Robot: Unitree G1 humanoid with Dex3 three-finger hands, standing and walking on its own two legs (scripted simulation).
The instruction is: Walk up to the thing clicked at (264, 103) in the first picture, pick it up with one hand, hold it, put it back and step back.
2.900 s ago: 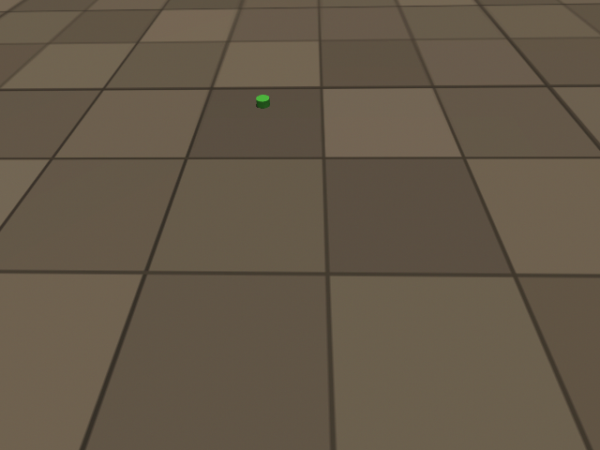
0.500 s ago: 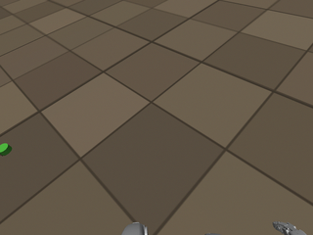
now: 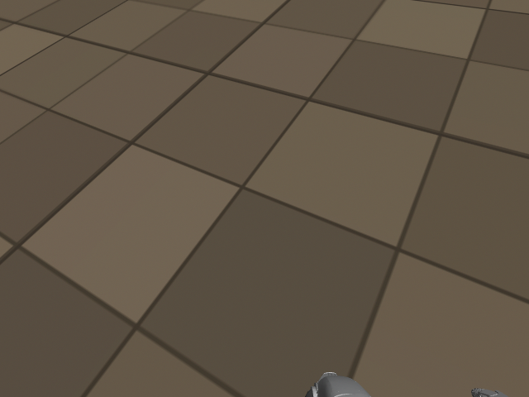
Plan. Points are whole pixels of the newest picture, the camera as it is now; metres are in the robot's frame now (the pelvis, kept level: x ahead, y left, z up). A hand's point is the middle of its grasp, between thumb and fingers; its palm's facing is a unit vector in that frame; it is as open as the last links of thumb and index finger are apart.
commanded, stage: walk up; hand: left
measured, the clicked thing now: out of the picture +0.54 +1.18 -0.72
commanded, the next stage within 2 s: none
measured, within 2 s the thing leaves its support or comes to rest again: neither
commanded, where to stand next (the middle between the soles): +0.08 +1.17 m, yaw -30 degrees
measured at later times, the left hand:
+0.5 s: hand out of the picture +0.19 +0.54 -0.12, palm faces -0.18 -0.79 -0.59, open 7.4 cm
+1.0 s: hand out of the picture +0.22 +0.81 -0.12, palm faces -0.21 -0.74 -0.64, open 7.4 cm
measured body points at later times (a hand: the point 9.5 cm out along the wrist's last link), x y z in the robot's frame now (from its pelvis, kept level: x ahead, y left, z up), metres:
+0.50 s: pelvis +0.06 +0.23 +0.00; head +0.11 +0.20 +0.44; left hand +0.20 +0.58 -0.08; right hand +0.09 -0.11 -0.11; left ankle +0.09 +0.34 -0.71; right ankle +0.11 +0.12 -0.67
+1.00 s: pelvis +0.08 +0.49 -0.02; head +0.12 +0.45 +0.43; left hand +0.24 +0.84 -0.09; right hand +0.10 +0.13 -0.12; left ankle +0.13 +0.59 -0.71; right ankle +0.12 +0.27 -0.66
